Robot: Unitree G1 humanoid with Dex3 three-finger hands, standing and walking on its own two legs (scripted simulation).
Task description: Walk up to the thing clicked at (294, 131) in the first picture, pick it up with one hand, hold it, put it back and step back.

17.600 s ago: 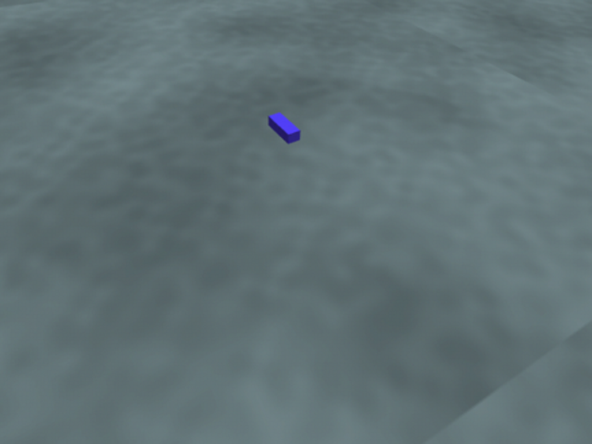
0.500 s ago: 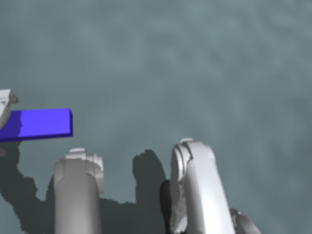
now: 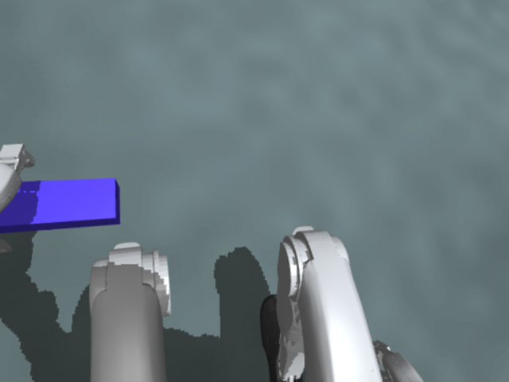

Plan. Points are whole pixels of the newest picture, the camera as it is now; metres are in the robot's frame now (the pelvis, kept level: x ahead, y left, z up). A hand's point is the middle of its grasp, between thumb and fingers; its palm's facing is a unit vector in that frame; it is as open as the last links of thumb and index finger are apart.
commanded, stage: approach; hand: left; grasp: from above
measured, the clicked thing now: (55, 205) +0.43 +0.31 -0.29
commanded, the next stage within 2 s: close in in 0.82 s
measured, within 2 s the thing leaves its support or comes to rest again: neither
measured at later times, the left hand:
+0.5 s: hand (50, 188) +0.43 +0.29 -0.19, palm faces -0.42 -0.08 -0.91, open 14.2 cm
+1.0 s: hand (47, 195) +0.41 +0.29 -0.17, palm faces -0.44 -0.09 -0.89, open 13.5 cm
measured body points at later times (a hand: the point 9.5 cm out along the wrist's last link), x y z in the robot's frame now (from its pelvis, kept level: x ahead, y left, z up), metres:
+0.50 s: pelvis +0.00 +0.00 -0.01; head +0.24 +0.07 +0.37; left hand +0.45 +0.29 -0.14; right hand +0.05 -0.28 -0.11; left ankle +0.08 +0.13 -0.28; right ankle +0.10 -0.14 -0.28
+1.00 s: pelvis +0.00 +0.00 +0.01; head +0.21 +0.09 +0.39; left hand +0.43 +0.29 -0.12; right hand +0.12 -0.28 -0.09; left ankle +0.08 +0.13 -0.28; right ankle +0.10 -0.14 -0.28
